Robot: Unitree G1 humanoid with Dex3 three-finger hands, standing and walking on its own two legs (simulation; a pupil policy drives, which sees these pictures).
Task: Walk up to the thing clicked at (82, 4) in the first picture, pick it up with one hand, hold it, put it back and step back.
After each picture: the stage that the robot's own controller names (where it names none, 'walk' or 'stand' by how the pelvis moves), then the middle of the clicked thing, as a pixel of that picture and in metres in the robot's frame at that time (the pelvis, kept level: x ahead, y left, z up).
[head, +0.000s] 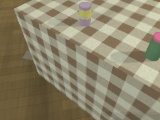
stand; (85, 14) +0.78 +0.00 +0.02
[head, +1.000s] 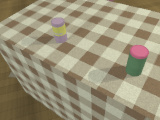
walk; (59, 30) +0.66 +0.17 +0.03
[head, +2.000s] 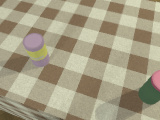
rise first; (37, 51) +0.41 +0.21 +0.03
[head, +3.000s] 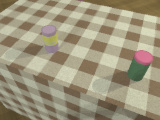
rise first; (50, 39) +0.59 +0.14 +0.02
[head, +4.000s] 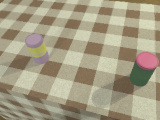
walk; (38, 49) +0.48 +0.20 +0.04
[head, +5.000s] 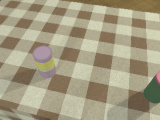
stand; (45, 62) +0.41 +0.15 +0.03
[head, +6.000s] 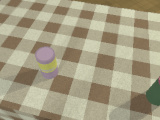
stand; (47, 63) +0.41 +0.14 +0.02
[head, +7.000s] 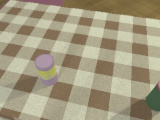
stand; (47, 70) +0.39 +0.14 +0.01
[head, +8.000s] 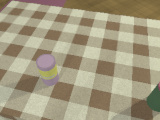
stand; (48, 70) +0.39 +0.14 +0.02
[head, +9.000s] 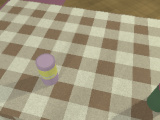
rise first; (48, 70) +0.39 +0.14 +0.02
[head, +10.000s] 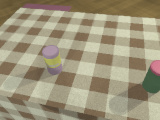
rise first; (52, 60) +0.45 +0.16 +0.02
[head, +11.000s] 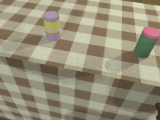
rise first; (52, 26) +0.59 +0.14 +0.09
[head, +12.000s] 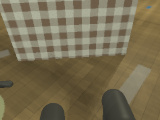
go down; out of the picture +1.42 +0.08 +0.25
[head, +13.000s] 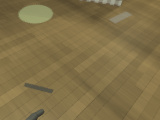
walk; out of the picture +2.85 -0.17 +0.08
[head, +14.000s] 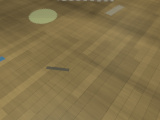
walk; out of the picture +3.28 -0.12 +0.00
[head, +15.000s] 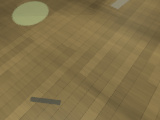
walk; out of the picture +2.68 -0.06 +0.03
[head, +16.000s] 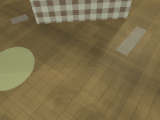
walk; out of the picture +1.83 +0.00 +0.04
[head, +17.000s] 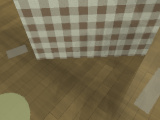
walk; out of the picture +1.27 -0.01 +0.03
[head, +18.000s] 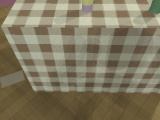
walk; (87, 0) +0.87 -0.03 +0.03
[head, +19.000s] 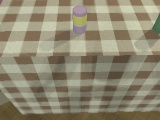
walk; (79, 20) +0.66 +0.02 +0.03
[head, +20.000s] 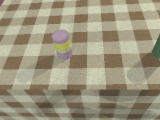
walk; (62, 45) +0.50 +0.11 +0.03
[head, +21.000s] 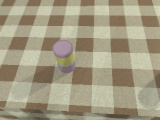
walk; (65, 57) +0.40 +0.10 +0.03
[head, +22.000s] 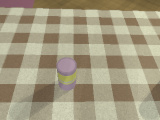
stand; (66, 74) +0.36 +0.07 +0.02
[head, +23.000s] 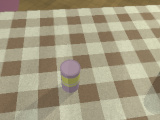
stand; (70, 76) +0.36 +0.04 +0.02
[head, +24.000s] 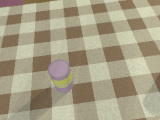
rise first; (61, 77) +0.34 +0.07 +0.03
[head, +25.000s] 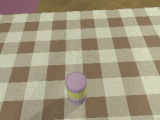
stand; (76, 89) +0.30 +0.05 +0.02
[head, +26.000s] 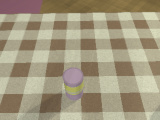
stand; (73, 84) +0.32 +0.05 +0.01
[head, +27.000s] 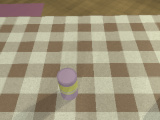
stand; (68, 84) +0.33 +0.08 +0.01
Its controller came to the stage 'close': no
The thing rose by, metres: 0.00
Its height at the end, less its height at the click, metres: +0.00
